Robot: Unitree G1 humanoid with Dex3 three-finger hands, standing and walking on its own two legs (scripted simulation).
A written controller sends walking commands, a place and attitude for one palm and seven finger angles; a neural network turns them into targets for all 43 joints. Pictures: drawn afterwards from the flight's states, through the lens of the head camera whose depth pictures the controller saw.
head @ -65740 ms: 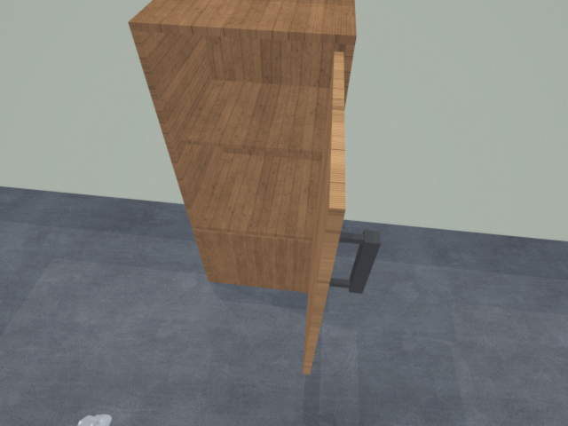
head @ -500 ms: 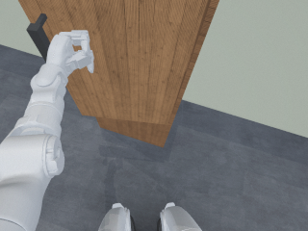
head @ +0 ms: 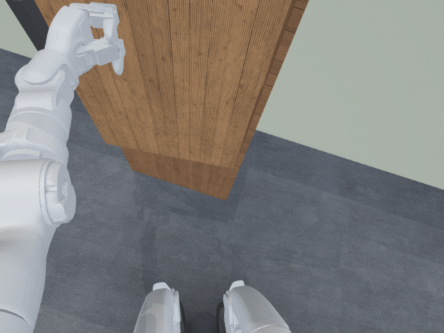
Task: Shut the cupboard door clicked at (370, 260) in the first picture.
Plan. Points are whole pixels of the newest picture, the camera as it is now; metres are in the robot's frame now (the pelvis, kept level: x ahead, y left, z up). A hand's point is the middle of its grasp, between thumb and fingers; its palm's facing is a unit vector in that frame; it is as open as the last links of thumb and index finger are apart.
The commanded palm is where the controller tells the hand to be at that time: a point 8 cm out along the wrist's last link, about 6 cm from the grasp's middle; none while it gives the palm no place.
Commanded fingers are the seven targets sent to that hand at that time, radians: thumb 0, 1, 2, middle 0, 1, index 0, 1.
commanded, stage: push the door shut along its arc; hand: left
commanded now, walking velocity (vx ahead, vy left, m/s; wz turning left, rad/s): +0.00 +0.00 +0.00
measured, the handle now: (49, 31) +0.60 +0.21 +0.11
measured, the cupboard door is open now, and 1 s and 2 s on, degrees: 8 0 0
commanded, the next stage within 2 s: pull the fist back off the door in 0.10 s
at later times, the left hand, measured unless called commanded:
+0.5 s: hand (135, 41) +0.59 +0.08 +0.11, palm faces +0.09 -0.99 -0.05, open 3.0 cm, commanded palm +0.56 +0.11 +0.12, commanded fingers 0.00 0.90 0.90 -1.30 -1.50 -1.30 -1.50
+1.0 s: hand (137, 77) +0.51 +0.08 +0.11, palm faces +0.06 -1.00 -0.01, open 3.1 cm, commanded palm +0.48 +0.12 +0.12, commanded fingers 0.00 0.90 0.90 -1.30 -1.50 -1.30 -1.50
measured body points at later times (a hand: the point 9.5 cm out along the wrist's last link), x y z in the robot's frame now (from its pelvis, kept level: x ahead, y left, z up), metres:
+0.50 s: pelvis +0.00 +0.00 +0.00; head +0.15 +0.02 +0.42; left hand +0.58 +0.13 +0.11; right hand -0.06 -0.23 -0.11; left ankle +0.04 +0.09 -0.65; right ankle +0.00 -0.10 -0.65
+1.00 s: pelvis +0.03 +0.00 +0.03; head +0.12 +0.00 +0.47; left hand +0.50 +0.13 +0.11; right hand +0.05 -0.27 -0.09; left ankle +0.04 +0.09 -0.65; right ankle +0.00 -0.10 -0.65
